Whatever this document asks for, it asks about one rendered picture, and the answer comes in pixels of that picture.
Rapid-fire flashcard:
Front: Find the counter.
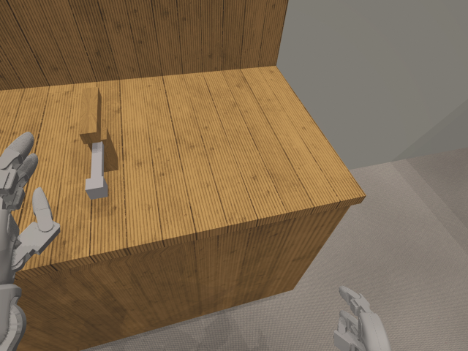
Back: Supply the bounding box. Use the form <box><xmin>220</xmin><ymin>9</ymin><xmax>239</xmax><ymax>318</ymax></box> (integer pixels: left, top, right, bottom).
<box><xmin>0</xmin><ymin>0</ymin><xmax>366</xmax><ymax>351</ymax></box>

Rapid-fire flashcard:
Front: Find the robot left forearm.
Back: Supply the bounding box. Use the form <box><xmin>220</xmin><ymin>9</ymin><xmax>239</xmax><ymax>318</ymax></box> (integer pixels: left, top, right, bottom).
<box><xmin>0</xmin><ymin>284</ymin><xmax>26</xmax><ymax>351</ymax></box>

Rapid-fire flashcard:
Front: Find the robot left hand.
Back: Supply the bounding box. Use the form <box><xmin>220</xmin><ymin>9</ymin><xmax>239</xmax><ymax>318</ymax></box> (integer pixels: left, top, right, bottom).
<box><xmin>0</xmin><ymin>132</ymin><xmax>61</xmax><ymax>285</ymax></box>

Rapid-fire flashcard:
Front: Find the tap lever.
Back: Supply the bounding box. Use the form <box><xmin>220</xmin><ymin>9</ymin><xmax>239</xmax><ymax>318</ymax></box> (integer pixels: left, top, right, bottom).
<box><xmin>85</xmin><ymin>141</ymin><xmax>108</xmax><ymax>200</ymax></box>

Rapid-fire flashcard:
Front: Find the robot right hand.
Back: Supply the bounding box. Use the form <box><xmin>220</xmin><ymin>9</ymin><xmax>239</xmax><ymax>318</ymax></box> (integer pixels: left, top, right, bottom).
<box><xmin>334</xmin><ymin>286</ymin><xmax>392</xmax><ymax>351</ymax></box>

